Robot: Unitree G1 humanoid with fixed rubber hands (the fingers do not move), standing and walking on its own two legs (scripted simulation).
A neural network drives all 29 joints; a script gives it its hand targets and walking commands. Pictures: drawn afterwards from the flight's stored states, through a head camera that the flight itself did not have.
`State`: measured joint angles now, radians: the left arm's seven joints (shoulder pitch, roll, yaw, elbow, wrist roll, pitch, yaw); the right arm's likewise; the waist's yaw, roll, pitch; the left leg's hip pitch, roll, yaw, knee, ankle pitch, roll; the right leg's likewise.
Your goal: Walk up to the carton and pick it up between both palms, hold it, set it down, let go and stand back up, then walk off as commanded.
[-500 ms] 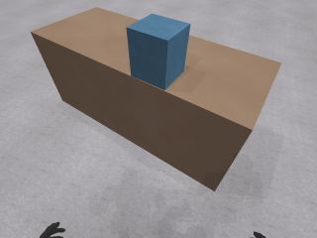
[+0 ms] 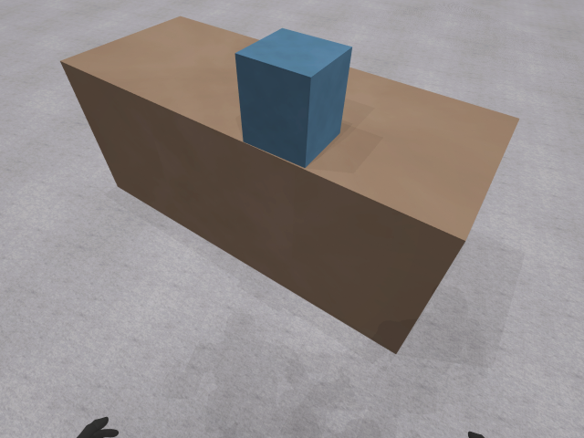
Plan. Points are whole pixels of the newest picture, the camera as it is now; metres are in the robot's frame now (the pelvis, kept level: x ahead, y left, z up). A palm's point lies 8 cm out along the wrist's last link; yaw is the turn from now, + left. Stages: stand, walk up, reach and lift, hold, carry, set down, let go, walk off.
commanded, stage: stand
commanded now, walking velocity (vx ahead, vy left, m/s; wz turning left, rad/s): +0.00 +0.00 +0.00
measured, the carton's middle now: (293, 97) +0.92 +0.01 +0.00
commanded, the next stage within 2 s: walk up in 0.52 s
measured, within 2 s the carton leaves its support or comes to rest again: neither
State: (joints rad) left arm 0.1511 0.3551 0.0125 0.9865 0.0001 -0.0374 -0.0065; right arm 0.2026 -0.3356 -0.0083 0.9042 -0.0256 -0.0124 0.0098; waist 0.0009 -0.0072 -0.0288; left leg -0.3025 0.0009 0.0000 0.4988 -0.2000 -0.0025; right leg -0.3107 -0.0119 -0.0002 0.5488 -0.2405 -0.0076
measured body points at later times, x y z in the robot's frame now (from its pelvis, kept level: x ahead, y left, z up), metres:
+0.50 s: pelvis +0.00 +0.00 +0.00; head +0.00 -0.01 +0.45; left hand +0.10 +0.30 -0.11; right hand +0.10 -0.29 -0.12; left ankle +0.04 +0.13 -0.73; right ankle +0.03 -0.11 -0.73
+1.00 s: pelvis +0.04 +0.06 +0.00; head +0.04 +0.03 +0.45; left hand +0.07 +0.39 -0.10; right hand +0.11 -0.28 -0.12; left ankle +0.10 +0.19 -0.72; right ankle +0.03 -0.11 -0.73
